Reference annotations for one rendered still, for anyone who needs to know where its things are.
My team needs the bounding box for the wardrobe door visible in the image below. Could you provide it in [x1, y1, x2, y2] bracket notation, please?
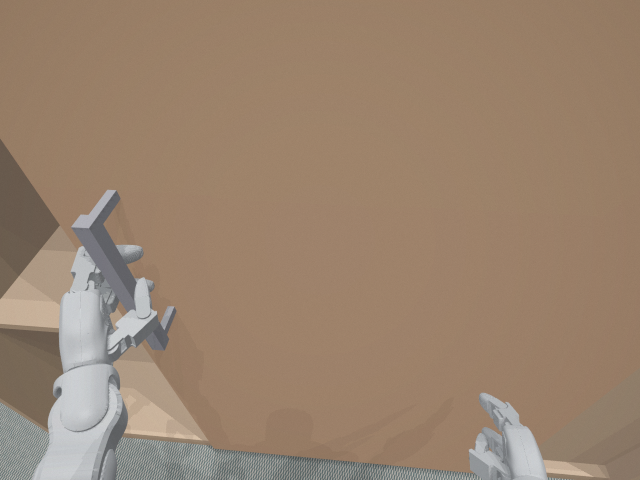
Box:
[0, 0, 640, 473]
[538, 368, 640, 465]

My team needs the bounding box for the left robot forearm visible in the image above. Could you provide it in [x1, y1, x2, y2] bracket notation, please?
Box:
[32, 363, 128, 480]

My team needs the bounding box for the handle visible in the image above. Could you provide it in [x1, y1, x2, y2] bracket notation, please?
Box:
[71, 190, 176, 351]

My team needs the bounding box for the right robot hand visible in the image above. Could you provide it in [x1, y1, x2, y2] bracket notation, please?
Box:
[469, 393, 548, 480]

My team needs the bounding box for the left robot hand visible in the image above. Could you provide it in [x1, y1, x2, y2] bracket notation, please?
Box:
[59, 245, 159, 373]

